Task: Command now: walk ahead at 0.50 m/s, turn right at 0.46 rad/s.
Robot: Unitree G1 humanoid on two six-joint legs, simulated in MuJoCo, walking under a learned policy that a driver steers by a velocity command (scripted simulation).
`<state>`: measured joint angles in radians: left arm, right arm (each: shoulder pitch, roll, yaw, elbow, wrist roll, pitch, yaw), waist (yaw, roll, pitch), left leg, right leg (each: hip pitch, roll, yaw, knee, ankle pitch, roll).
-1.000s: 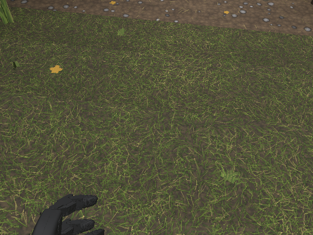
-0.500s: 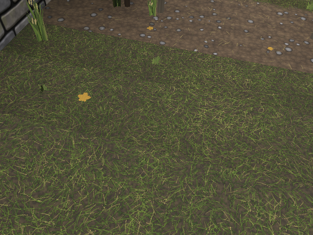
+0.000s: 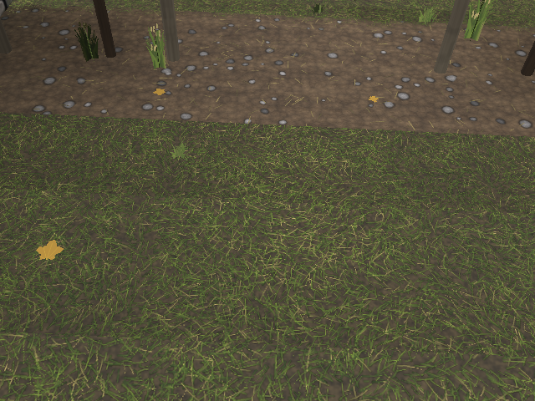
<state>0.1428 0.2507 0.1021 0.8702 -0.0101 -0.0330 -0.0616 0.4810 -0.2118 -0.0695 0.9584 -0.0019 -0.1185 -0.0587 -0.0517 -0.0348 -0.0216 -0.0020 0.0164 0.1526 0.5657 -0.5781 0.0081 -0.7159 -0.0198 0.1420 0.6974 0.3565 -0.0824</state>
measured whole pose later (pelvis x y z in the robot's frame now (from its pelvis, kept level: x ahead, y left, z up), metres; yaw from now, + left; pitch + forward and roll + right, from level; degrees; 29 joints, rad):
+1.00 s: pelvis +0.57 -0.15 -0.15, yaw -23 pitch +3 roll +1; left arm 0.08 0.25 0.06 0.77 -0.01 -0.05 -0.02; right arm 0.40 -0.27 -0.08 0.86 0.01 -0.07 0.01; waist -0.08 -0.03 -0.01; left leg -0.10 -0.01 0.02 0.33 -0.28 0.01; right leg -0.57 -0.06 0.04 0.69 -0.04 -0.03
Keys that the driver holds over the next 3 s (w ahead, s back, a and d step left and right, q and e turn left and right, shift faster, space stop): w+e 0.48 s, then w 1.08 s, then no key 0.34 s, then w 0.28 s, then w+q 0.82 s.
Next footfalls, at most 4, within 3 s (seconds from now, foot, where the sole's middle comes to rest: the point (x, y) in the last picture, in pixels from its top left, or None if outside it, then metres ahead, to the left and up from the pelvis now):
0.20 right None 0.31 -0.17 -0.93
0.58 left None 0.59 -0.02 -0.93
1.06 right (375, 381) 0.64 -0.34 -0.93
1.66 left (312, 279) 1.11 -0.23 -1.12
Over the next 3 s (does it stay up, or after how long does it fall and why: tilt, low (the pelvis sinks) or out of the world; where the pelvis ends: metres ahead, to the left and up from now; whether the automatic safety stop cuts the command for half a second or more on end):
stays up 1.47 -0.38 -0.36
